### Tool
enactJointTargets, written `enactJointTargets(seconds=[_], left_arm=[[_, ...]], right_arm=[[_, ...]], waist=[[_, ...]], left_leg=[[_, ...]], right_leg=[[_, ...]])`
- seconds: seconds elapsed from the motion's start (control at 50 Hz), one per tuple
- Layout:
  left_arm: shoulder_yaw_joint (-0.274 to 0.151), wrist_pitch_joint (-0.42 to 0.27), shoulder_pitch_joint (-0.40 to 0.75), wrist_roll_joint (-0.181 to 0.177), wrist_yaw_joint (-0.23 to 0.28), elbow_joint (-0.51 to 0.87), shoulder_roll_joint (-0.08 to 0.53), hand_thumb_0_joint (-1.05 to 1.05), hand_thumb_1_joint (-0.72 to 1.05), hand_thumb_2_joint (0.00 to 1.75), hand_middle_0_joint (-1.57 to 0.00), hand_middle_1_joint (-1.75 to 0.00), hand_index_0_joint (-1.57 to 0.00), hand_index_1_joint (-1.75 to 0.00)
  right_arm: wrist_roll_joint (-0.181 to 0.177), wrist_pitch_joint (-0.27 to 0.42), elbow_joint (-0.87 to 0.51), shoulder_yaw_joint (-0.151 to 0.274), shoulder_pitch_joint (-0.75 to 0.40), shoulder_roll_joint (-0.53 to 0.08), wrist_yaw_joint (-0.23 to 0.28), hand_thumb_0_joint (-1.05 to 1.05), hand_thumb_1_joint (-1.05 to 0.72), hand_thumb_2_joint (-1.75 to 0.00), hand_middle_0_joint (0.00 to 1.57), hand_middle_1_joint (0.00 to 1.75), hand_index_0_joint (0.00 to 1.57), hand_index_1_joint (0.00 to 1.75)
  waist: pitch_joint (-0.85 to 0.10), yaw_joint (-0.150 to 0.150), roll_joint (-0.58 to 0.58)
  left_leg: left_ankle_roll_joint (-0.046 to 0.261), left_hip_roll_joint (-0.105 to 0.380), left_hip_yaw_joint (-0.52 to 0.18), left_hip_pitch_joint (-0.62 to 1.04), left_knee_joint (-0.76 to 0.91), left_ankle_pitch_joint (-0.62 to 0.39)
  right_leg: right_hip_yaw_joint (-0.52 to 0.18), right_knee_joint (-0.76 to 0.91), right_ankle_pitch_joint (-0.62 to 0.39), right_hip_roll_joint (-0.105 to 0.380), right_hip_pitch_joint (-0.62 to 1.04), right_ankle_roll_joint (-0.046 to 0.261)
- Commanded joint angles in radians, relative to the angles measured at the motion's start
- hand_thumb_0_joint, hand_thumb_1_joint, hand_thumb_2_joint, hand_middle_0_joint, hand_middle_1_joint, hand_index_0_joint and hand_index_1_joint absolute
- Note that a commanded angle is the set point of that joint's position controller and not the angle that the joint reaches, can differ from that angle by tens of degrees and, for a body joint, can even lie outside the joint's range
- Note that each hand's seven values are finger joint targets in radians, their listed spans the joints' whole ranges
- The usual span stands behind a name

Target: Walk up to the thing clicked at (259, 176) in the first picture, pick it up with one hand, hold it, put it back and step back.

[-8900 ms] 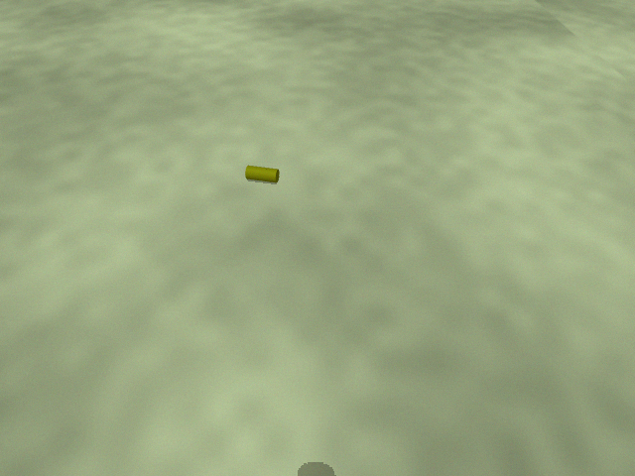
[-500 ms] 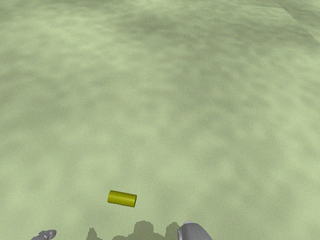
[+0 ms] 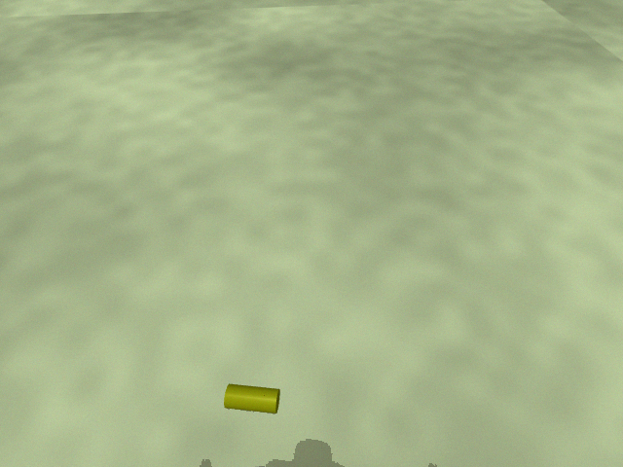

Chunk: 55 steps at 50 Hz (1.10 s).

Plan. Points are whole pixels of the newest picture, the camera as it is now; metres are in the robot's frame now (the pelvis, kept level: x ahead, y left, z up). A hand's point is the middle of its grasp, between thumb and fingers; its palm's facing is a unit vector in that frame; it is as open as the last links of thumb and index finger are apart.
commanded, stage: walk up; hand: left
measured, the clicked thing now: (252, 398) +0.42 +0.24 -0.73
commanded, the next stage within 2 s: none
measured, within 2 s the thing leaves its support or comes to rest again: neither
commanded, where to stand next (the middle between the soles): +0.10 -0.03 m, yaw -1 degrees
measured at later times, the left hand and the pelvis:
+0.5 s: hand out of the picture +0.09 +0.23 -0.15, palm faces -0.05 -0.94 -0.32, open 7.4 cm; pelvis +0.01 -0.01 +0.01, yaw -2 degrees
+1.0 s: hand out of the picture +0.13 +0.24 -0.14, palm faces -0.07 -0.95 -0.31, open 7.4 cm; pelvis +0.03 -0.01 +0.02, yaw -3 degrees
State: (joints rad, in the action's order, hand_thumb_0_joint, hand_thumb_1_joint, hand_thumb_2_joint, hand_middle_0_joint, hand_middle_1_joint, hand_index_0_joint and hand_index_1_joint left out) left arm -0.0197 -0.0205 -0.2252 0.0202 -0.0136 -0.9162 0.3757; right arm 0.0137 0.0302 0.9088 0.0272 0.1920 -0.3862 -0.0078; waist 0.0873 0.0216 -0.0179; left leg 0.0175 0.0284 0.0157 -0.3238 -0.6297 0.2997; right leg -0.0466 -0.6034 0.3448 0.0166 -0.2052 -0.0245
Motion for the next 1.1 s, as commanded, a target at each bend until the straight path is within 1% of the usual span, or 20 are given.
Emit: enactJointTargets(seconds=[0.0,0.02,0.04,0.08,0.18,0.22,0.24,0.26,0.28,0.32,0.4,0.44,0.9,0.92,0.94,0.96,0.98,1.0,1.04,1.08], left_arm=[[-0.034,0.01,0.086,-0.036,0.011,0.095,0.133,0.0,0.9,0.9,-0.2,-0.3,-0.2,-0.3],[-0.032,0.025,0.035,-0.04,0.018,0.074,0.139,0.0,0.9,0.9,-0.2,-0.3,-0.2,-0.3],[-0.055,0.037,0.011,-0.032,0.023,0.037,0.215,0.0,0.9,0.9,-0.2,-0.3,-0.2,-0.3],[-0.06,0.033,0.0,-0.027,0.012,0.002,0.212,0.0,0.9,0.9,-0.2,-0.3,-0.2,-0.3],[-0.064,0.019,-0.028,-0.012,0.006,-0.046,0.18,0.0,0.9,0.9,-0.2,-0.3,-0.2,-0.3],[-0.074,0.008,0.004,0.005,0.012,-0.046,0.216,0.0,0.9,0.9,-0.2,-0.3,-0.2,-0.3],[-0.071,0.003,0.065,0.006,0.01,-0.027,0.241,0.0,0.9,0.9,-0.2,-0.3,-0.2,-0.3],[-0.066,0.006,0.133,0.003,0.004,-0.017,0.257,0.0,0.9,0.9,-0.2,-0.3,-0.2,-0.3],[-0.057,0.01,0.171,0.003,-0.001,-0.006,0.241,0.0,0.9,0.9,-0.2,-0.3,-0.2,-0.3],[-0.047,0.009,0.155,-0.007,-0.002,-0.028,0.201,0.0,0.9,0.9,-0.2,-0.3,-0.2,-0.3],[-0.05,-0.005,0.143,-0.013,0.003,-0.064,0.214,0.0,0.9,0.9,-0.2,-0.3,-0.2,-0.3],[-0.052,-0.002,0.158,-0.015,0.007,-0.074,0.214,0.0,0.9,0.9,-0.2,-0.3,-0.2,-0.3],[-0.039,0.018,0.215,-0.018,0.005,-0.145,0.177,0.0,0.9,0.9,-0.2,-0.3,-0.2,-0.3],[-0.076,0.021,0.173,0.013,-0.02,-0.1,0.235,0.0,0.9,0.9,-0.2,-0.3,-0.2,-0.3],[-0.072,0.029,0.205,0.025,-0.033,-0.088,0.21,0.0,0.9,0.9,-0.2,-0.3,-0.2,-0.3],[-0.079,0.04,0.219,0.031,-0.042,-0.075,0.204,0.0,0.9,0.9,-0.2,-0.3,-0.2,-0.3],[-0.089,0.045,0.2,0.037,-0.046,-0.065,0.22,0.0,0.9,0.9,-0.2,-0.3,-0.2,-0.3],[-0.09,0.042,0.178,0.031,-0.048,-0.056,0.218,0.0,0.9,0.9,-0.2,-0.3,-0.2,-0.3],[-0.092,0.03,0.169,0.023,-0.055,-0.038,0.21,0.0,0.9,0.9,-0.2,-0.3,-0.2,-0.3],[-0.094,0.025,0.142,0.018,-0.066,-0.027,0.2,0.0,0.9,0.9,-0.2,-0.3,-0.2,-0.3]], right_arm=[[0.015,0.042,0.008,0.084,0.107,-0.243,0.035,0.0,-0.9,-0.9,0.2,0.3,0.2,0.3],[0.014,0.048,-0.022,0.079,0.034,-0.275,0.037,0.0,-0.9,-0.9,0.2,0.3,0.2,0.3],[0.006,0.043,-0.031,0.089,-0.03,-0.318,0.033,0.0,-0.9,-0.9,0.2,0.3,0.2,0.3],[0.018,0.039,-0.036,0.073,-0.117,-0.271,0.028,0.0,-0.9,-0.9,0.2,0.3,0.2,0.3],[0.009,0.026,-0.012,0.066,-0.114,-0.249,0.02,0.0,-0.9,-0.9,0.2,0.3,0.2,0.3],[-0.006,0.015,-0.012,0.048,-0.09,-0.195,0.019,0.0,-0.9,-0.9,0.2,0.3,0.2,0.3],[-0.014,0.014,-0.004,0.04,-0.081,-0.166,0.018,0.0,-0.9,-0.9,0.2,0.3,0.2,0.3],[-0.013,0.009,0.015,0.042,-0.08,-0.169,0.016,0.0,-0.9,-0.9,0.2,0.3,0.2,0.3],[-0.009,0.011,0.033,0.047,-0.064,-0.183,0.016,0.0,-0.9,-0.9,0.2,0.3,0.2,0.3],[-0.005,0.019,0.045,0.049,-0.103,-0.213,0.014,0.0,-0.9,-0.9,0.2,0.3,0.2,0.3],[-0.01,0.026,0.077,0.025,-0.091,-0.18,0.017,0.0,-0.9,-0.9,0.2,0.3,0.2,0.3],[-0.013,0.026,0.092,0.026,-0.091,-0.189,0.02,0.0,-0.9,-0.9,0.2,0.3,0.2,0.3],[-0.006,0.025,0.156,0.015,-0.168,-0.184,0.023,0.0,-0.9,-0.9,0.2,0.3,0.2,0.3],[0.001,0.035,0.145,0.063,-0.023,-0.272,0.022,0.0,-0.9,-0.9,0.2,0.3,0.2,0.3],[0.01,0.038,0.174,0.085,0.072,-0.315,0.025,0.0,-0.9,-0.9,0.2,0.3,0.2,0.3],[0.016,0.04,0.18,0.105,0.11,-0.353,0.031,0.0,-0.9,-0.9,0.2,0.3,0.2,0.3],[0.017,0.048,0.157,0.118,0.093,-0.372,0.035,0.0,-0.9,-0.9,0.2,0.3,0.2,0.3],[0.02,0.055,0.131,0.122,0.065,-0.365,0.037,0.0,-0.9,-0.9,0.2,0.3,0.2,0.3],[0.024,0.066,0.096,0.11,0.05,-0.32,0.034,0.0,-0.9,-0.9,0.2,0.3,0.2,0.3],[0.029,0.065,0.06,0.11,0.039,-0.31,0.024,0.0,-0.9,-0.9,0.2,0.3,0.2,0.3]], waist=[[-0.134,-0.069,-0.038],[-0.123,-0.023,-0.066],[-0.081,-0.025,-0.074],[-0.013,0.006,-0.096],[-0.086,0.019,-0.162],[-0.112,0.008,-0.053],[-0.105,-0.021,0.038],[-0.069,-0.047,0.061],[-0.061,-0.065,0.051],[-0.066,-0.039,0.007],[-0.121,-0.031,0.086],[-0.131,-0.035,0.062],[-0.142,-0.021,0.005],[-0.203,-0.049,0.027],[-0.158,-0.09,-0.042],[-0.099,-0.106,-0.134],[-0.058,-0.097,-0.099],[-0.028,-0.081,-0.066],[-0.023,-0.063,-0.045],[-0.03,-0.062,-0.117]], left_leg=[[0.038,0.177,-0.262,0.29,0.29,-0.227],[0.122,0.322,-0.458,0.194,0.368,-0.039],[0.196,0.358,-0.477,0.016,0.395,0.191],[0.163,0.286,-0.376,-0.047,0.396,0.26],[0.095,0.193,-0.174,0.001,0.231,-0.017],[0.037,0.127,-0.109,-0.029,0.143,-0.052],[0.004,0.065,-0.068,0.008,0.128,0.037],[-0.012,0.034,-0.045,0.109,0.134,0.119],[-0.009,0.058,-0.072,0.187,0.175,0.104],[0.017,0.1,-0.122,0.144,0.221,0.08],[0.006,0.079,-0.053,0.163,0.179,-0.206],[0.002,0.086,-0.05,0.178,0.184,-0.273],[-0.006,0.116,-0.072,0.209,0.324,-0.284],[0.061,0.109,-0.103,0.325,0.307,0.133],[0.106,0.186,-0.231,0.396,0.38,0.366],[0.154,0.303,-0.392,0.403,0.487,0.511],[0.206,0.375,-0.47,0.362,0.511,0.499],[0.224,0.384,-0.461,0.33,0.501,0.416],[0.213,0.33,-0.363,0.321,0.46,0.228],[0.195,0.279,-0.263,0.279,0.439,0.169]], right_leg=[[-0.052,-0.132,-0.051,-0.011,-0.235,0.062],[-0.059,-0.182,0.178,-0.038,-0.225,0.053],[-0.082,-0.26,0.244,0.004,-0.121,0.055],[-0.079,-0.212,0.207,0.024,-0.095,0.06],[0.026,0.111,-0.012,0.0,0.023,0.059],[-0.083,0.195,-0.099,0.049,0.083,0.084],[-0.196,0.245,-0.036,0.12,-0.011,0.109],[-0.221,0.272,0.13,0.149,-0.163,0.121],[-0.191,0.269,0.181,0.138,-0.229,0.105],[-0.102,0.235,0.051,0.083,-0.148,0.075],[-0.123,0.244,-0.228,0.115,-0.019,0.082],[-0.093,0.233,-0.282,0.108,0.002,0.076],[-0.043,0.312,-0.269,0.096,0.093,0.044],[0.004,0.202,0.108,0.037,0.001,0.08],[0.025,0.077,0.244,0.014,-0.198,0.081],[0.04,-0.136,0.235,0.012,-0.333,0.063],[-0.031,-0.239,0.202,0.048,-0.382,0.054],[-0.058,-0.261,0.166,0.072,-0.399,0.057],[-0.071,-0.23,0.14,0.098,-0.382,0.056],[-0.018,-0.174,0.135,0.088,-0.324,0.043]])
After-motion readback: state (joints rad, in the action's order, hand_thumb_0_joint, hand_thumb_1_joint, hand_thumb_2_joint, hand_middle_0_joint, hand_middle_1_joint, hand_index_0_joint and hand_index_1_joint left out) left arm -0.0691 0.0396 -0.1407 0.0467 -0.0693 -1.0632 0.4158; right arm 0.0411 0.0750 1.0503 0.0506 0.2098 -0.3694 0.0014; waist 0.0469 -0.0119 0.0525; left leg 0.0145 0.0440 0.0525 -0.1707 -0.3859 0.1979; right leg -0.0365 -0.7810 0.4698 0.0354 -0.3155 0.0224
